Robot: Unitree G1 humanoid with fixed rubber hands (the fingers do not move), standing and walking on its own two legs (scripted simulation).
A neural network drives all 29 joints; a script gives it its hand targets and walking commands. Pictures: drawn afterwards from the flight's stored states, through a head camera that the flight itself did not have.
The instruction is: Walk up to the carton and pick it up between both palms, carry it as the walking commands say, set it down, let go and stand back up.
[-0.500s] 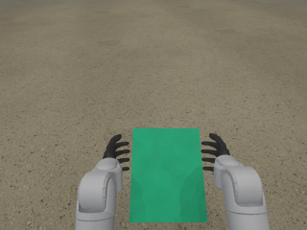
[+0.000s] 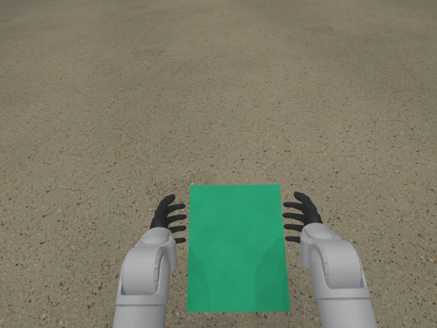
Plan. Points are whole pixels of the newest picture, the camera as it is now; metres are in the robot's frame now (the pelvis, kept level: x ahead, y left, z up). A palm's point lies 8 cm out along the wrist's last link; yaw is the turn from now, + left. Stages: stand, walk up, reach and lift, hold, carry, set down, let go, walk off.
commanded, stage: carry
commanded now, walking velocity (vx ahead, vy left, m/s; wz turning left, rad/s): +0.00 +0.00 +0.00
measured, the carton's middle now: (234, 245) +0.32 +0.00 -0.04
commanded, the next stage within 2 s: hold in 1.00 s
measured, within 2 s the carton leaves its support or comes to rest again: neither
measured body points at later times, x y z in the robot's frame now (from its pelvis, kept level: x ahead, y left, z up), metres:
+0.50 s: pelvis +0.03 +0.01 +0.00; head +0.01 +0.01 +0.45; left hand +0.32 +0.14 +0.06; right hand +0.32 -0.13 +0.06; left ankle +0.02 +0.12 -0.73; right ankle +0.07 -0.12 -0.73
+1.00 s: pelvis +0.04 +0.01 +0.00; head +0.02 +0.02 +0.45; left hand +0.33 +0.15 +0.05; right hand +0.33 -0.12 +0.05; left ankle +0.02 +0.12 -0.73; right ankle +0.07 -0.12 -0.73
